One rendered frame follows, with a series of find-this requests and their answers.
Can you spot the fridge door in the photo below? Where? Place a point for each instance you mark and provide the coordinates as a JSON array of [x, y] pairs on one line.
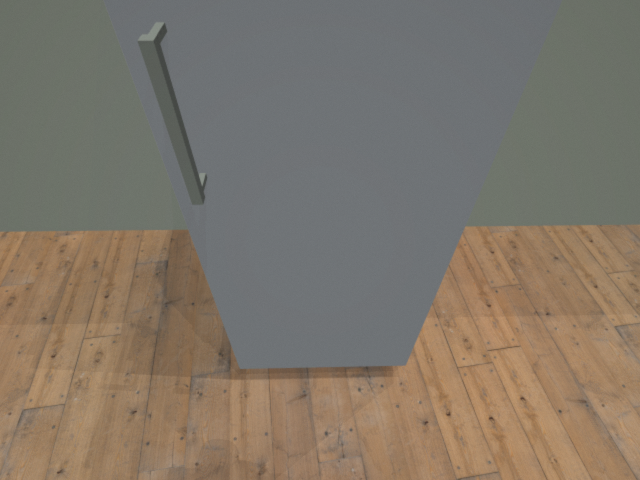
[[345, 144]]

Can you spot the handle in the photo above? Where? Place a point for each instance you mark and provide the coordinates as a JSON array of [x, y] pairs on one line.
[[157, 69]]

